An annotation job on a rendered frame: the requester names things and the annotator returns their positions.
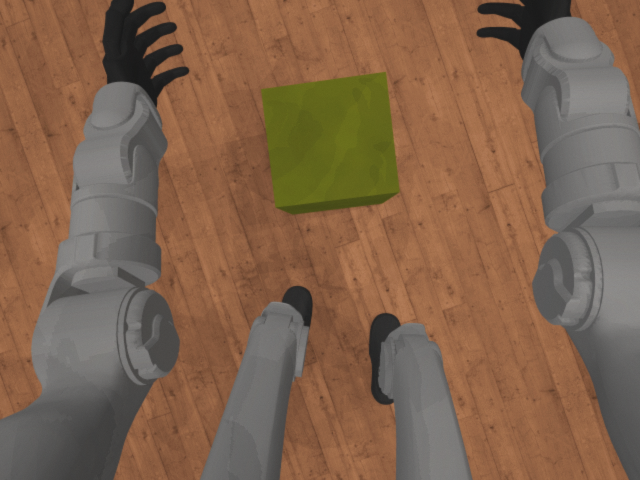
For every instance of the carton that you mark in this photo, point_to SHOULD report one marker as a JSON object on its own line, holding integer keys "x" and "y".
{"x": 331, "y": 144}

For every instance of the robot right upper arm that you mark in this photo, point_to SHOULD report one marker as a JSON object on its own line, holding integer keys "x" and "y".
{"x": 588, "y": 281}

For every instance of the left robot shin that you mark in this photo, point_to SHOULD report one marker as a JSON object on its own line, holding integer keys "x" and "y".
{"x": 276, "y": 307}

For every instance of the robot left upper arm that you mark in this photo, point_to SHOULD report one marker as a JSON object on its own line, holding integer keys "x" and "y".
{"x": 97, "y": 356}

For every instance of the left robot forearm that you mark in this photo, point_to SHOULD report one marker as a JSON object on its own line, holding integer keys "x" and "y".
{"x": 114, "y": 203}

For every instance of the robot left hand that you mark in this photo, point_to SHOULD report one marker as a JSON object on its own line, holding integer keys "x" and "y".
{"x": 124, "y": 50}

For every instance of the right robot forearm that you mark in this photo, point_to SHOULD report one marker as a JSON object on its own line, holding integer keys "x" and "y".
{"x": 587, "y": 131}

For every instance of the robot left foot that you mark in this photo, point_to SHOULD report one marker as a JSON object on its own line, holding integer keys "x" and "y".
{"x": 300, "y": 298}

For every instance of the robot right hand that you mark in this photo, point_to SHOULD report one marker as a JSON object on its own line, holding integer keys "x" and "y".
{"x": 530, "y": 17}

